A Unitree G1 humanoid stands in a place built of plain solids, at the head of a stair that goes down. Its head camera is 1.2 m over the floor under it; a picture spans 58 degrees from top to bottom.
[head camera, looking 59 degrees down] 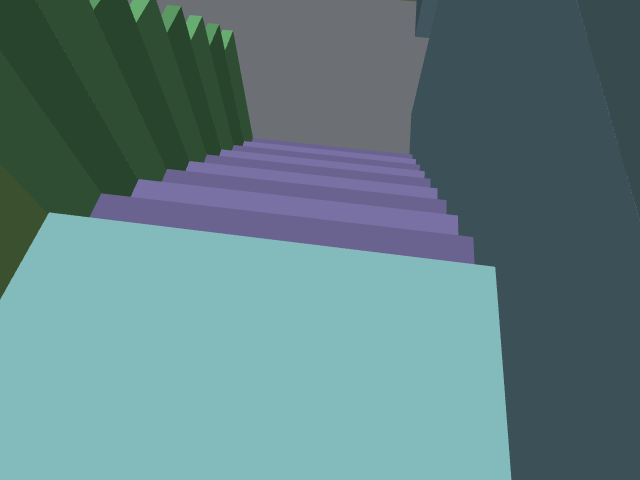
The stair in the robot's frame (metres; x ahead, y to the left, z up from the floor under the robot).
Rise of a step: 0.20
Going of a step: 0.23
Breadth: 1.47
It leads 8 degrees to the right of straight ahead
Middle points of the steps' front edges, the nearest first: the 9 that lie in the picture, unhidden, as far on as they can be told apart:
0.73 0.18 0.00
0.96 0.15 -0.19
1.18 0.12 -0.39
1.41 0.09 -0.58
1.64 0.05 -0.78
1.87 0.02 -0.97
2.09 -0.01 -1.17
2.32 -0.04 -1.36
2.55 -0.07 -1.56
